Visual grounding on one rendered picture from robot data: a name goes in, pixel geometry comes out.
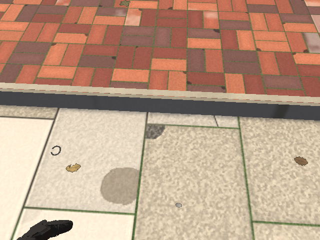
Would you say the left robot hand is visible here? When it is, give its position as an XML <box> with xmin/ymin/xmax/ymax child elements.
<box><xmin>17</xmin><ymin>220</ymin><xmax>73</xmax><ymax>240</ymax></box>

